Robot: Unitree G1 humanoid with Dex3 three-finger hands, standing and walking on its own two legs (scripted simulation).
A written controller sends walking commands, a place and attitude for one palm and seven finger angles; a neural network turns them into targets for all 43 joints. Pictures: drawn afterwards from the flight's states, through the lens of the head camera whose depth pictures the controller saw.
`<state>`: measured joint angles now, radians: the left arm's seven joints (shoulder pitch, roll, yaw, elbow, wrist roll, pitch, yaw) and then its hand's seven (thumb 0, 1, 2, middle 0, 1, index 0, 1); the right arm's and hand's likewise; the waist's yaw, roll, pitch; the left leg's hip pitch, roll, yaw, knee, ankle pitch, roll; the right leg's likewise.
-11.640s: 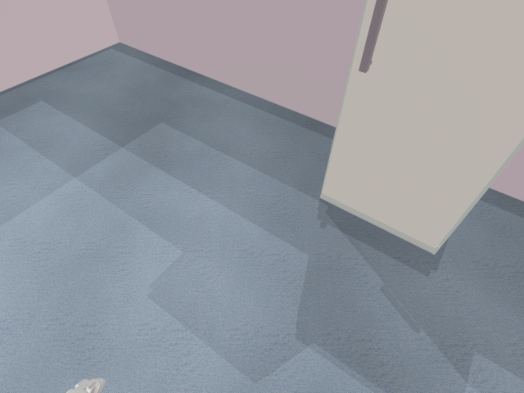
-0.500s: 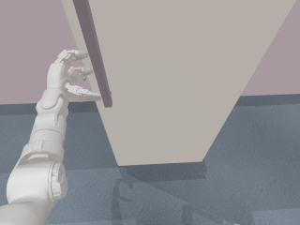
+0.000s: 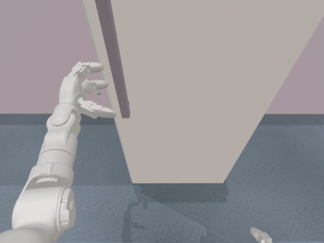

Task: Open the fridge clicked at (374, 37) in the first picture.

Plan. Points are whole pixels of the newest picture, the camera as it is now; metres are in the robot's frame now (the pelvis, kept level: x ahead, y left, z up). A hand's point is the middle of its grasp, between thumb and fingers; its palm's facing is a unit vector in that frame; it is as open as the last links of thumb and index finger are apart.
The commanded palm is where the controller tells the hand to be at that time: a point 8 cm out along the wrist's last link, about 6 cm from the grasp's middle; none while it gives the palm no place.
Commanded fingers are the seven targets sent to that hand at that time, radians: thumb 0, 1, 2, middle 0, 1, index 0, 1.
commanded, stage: move the hooked fingers beside the handle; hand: left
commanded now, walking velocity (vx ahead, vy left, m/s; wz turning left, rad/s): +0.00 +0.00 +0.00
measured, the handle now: (118, 66) +0.52 +0.12 +0.17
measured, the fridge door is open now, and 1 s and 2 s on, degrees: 0 0 0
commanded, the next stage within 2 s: feel for the door with the fingertips in 0.18 s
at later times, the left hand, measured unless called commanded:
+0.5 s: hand (106, 93) +0.44 +0.15 +0.15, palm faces -0.03 -1.00 +0.01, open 14.0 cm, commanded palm +0.41 +0.20 +0.14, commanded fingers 0.00 -0.50 0.30 -0.30 -1.20 -0.30 -1.20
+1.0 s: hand (110, 86) +0.46 +0.14 +0.15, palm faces +0.01 -1.00 +0.00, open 13.9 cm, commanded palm +0.44 +0.19 +0.14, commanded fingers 0.00 -0.50 0.30 -0.30 -1.20 -0.30 -1.20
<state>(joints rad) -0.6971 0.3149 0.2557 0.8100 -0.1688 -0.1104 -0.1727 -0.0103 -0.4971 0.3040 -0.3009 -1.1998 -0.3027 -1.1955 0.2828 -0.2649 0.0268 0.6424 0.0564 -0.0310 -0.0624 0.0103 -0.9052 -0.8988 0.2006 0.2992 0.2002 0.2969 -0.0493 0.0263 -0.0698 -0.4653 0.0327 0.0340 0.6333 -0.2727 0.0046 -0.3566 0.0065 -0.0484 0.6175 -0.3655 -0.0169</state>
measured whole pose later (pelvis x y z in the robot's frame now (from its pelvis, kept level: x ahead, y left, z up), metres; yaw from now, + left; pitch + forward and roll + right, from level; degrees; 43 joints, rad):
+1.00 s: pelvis -0.01 +0.00 +0.00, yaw +0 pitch +8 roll -1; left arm -0.86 0.32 0.25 1.00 -0.13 -0.19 -0.12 -0.01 -0.50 0.30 -0.30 -1.20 -0.30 -1.20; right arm 0.33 -0.26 0.02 0.67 0.04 -0.05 -0.05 0.01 -0.90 -0.90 0.20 0.30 0.20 0.30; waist -0.08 0.03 -0.07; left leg -0.53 0.04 0.03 0.66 -0.27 0.00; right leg -0.42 0.01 -0.05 0.65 -0.36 -0.02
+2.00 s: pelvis +0.00 +0.00 +0.00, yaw +0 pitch +7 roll -1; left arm -0.76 0.24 0.20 0.87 -0.14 -0.15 -0.06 -0.01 -0.50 0.30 -0.29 -1.20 -0.28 -1.19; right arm 0.31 -0.25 0.02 0.66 0.04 -0.03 -0.04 0.01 -0.91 -0.90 0.20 0.30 0.20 0.30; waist -0.06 0.03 -0.08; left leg -0.50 0.04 0.03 0.65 -0.28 0.00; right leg -0.39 0.01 -0.05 0.64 -0.37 -0.02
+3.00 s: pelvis +0.00 +0.00 +0.00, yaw +0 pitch +7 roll +0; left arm -0.77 0.19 0.15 0.87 -0.13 -0.16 0.03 -0.01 -0.50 0.30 -0.28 -1.20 -0.26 -1.20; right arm 0.33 -0.24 0.00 0.69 0.03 -0.04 -0.02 0.01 -0.91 -0.90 0.20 0.30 0.20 0.30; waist -0.06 0.04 -0.08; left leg -0.49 0.03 0.03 0.65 -0.28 0.00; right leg -0.39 0.01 -0.05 0.64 -0.37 -0.02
